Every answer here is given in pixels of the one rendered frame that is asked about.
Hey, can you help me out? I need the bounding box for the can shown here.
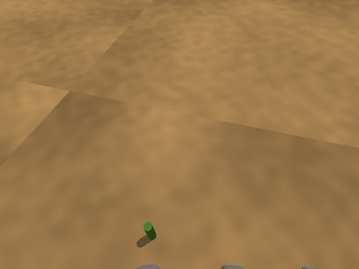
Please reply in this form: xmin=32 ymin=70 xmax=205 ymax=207
xmin=144 ymin=222 xmax=157 ymax=240

